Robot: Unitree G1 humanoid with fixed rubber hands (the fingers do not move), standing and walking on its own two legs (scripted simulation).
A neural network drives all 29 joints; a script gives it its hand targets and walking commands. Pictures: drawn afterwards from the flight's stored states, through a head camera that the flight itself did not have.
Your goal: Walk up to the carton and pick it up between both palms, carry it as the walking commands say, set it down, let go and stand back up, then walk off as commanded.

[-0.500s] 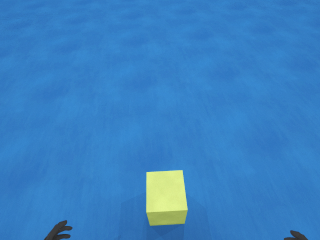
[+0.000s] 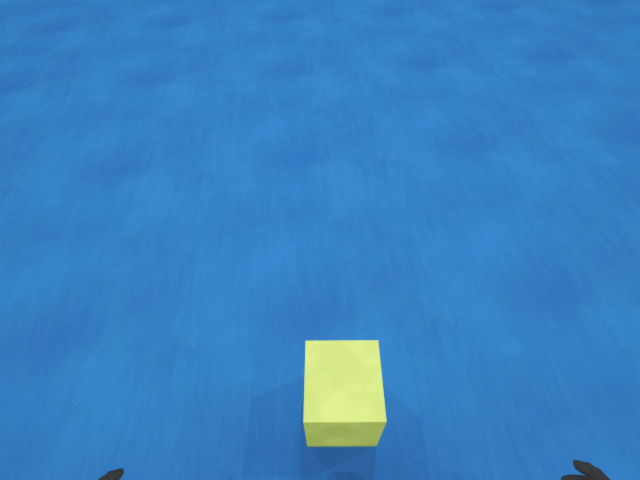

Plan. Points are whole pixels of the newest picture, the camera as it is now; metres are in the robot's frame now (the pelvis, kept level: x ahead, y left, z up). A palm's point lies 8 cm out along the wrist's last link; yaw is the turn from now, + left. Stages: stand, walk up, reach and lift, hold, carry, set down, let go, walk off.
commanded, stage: walk up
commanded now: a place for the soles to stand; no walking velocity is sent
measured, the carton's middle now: (341, 394) +0.44 -0.01 -0.65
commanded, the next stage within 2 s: reach and lift in 1.98 s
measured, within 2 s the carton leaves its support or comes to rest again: neither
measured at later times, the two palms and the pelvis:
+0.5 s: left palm out of the picture +0.11 +0.32 -0.10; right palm out of the picture +0.12 -0.32 -0.10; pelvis +0.01 +0.00 +0.00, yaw +1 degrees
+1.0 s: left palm out of the picture +0.11 +0.34 -0.10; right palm out of the picture +0.16 -0.31 -0.10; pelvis +0.04 +0.00 +0.00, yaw +1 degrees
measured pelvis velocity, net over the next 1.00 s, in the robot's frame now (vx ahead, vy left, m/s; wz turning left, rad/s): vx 0.04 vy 0.00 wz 0.01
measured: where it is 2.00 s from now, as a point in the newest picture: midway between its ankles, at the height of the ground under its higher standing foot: outside the picture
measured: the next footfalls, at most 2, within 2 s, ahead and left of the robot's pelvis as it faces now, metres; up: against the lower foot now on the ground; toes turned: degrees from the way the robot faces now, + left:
none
